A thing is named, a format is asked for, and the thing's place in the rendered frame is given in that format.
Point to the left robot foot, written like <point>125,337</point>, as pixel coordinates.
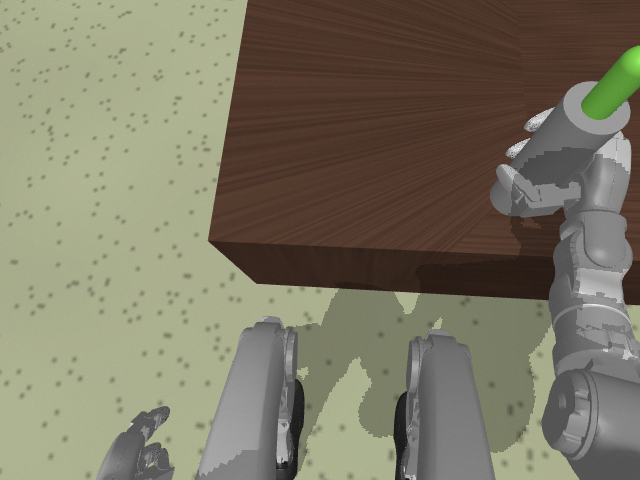
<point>288,469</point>

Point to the left robot hand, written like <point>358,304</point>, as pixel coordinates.
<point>128,459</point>

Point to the bottle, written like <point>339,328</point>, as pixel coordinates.
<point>586,118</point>

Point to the right robot hand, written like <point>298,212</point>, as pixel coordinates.
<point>600,183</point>

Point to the right robot foot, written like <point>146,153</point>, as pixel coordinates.
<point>400,436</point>

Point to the right robot arm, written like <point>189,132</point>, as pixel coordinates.
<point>593,411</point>

